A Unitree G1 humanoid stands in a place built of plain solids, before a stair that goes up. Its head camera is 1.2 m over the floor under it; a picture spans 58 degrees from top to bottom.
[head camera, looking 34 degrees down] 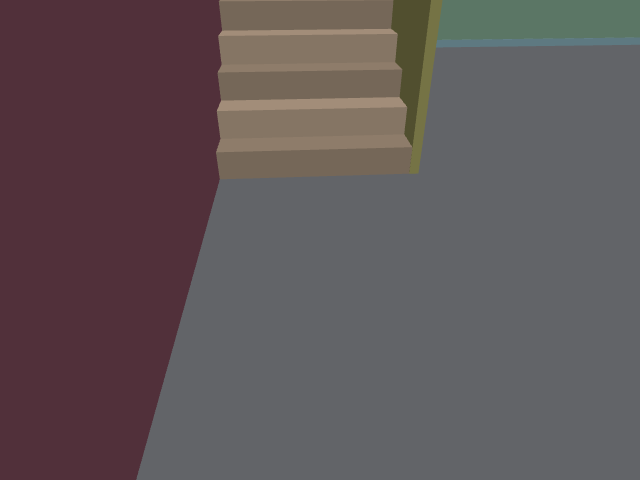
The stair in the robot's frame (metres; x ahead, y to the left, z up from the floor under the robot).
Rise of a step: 0.18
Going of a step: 0.22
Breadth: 1.20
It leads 4 degrees to the left of straight ahead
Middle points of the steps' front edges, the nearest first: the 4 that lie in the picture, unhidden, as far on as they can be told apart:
2.50 0.03 0.18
2.72 0.04 0.36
2.94 0.06 0.54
3.16 0.07 0.72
